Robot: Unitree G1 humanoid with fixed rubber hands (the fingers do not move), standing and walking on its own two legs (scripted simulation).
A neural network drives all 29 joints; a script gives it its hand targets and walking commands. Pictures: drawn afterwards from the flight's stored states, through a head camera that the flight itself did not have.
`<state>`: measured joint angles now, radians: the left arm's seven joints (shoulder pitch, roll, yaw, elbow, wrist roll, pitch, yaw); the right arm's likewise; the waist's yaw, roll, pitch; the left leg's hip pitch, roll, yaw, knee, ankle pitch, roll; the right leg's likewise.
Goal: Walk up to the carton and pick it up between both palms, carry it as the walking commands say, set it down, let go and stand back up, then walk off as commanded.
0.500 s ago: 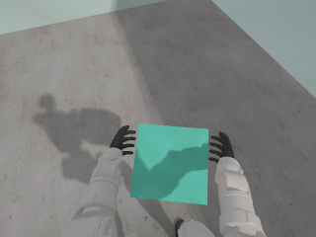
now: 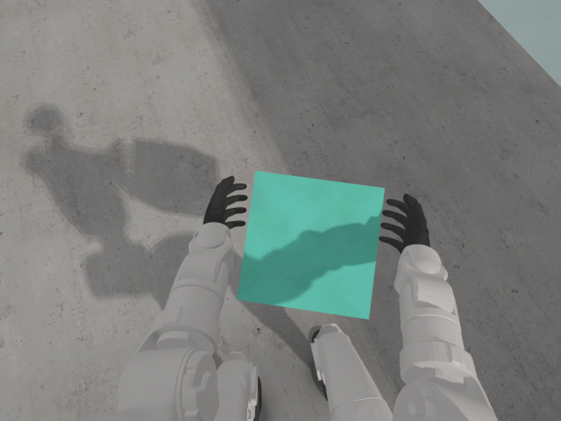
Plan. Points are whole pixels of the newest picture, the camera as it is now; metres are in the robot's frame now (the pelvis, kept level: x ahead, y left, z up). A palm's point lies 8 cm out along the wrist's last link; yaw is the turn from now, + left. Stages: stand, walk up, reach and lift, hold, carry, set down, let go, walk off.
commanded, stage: set down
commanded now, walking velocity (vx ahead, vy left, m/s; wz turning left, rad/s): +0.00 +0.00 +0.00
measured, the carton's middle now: (308, 242) +0.38 -0.09 -0.16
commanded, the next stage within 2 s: none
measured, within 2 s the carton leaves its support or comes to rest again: neither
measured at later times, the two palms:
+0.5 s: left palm (230, 227) +0.42 +0.05 -0.15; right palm (394, 246) +0.34 -0.24 -0.15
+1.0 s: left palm (237, 230) +0.45 +0.04 -0.23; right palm (380, 247) +0.37 -0.24 -0.24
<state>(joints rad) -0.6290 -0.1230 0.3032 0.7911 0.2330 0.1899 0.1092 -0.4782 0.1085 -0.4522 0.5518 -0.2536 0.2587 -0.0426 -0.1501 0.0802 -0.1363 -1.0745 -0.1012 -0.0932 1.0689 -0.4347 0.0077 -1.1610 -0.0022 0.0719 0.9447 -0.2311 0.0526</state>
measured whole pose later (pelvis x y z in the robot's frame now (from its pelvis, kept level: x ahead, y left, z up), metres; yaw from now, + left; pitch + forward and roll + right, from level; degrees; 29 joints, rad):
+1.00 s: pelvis -0.03 -0.01 -0.15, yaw +1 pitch +45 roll +1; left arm -0.96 -0.01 0.27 0.90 0.16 0.20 0.15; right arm -0.76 0.04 -0.46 0.60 -0.17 0.28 -0.12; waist -0.12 0.08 -0.24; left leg -1.83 -0.13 -0.06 1.63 -0.58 -0.02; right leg -1.95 0.03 0.09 1.50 -0.34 0.06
